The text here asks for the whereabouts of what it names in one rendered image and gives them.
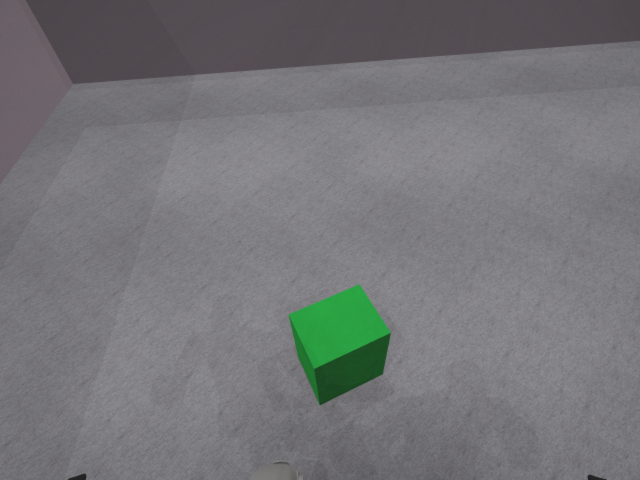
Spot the carton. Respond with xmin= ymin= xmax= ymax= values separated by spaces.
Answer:
xmin=289 ymin=284 xmax=391 ymax=405

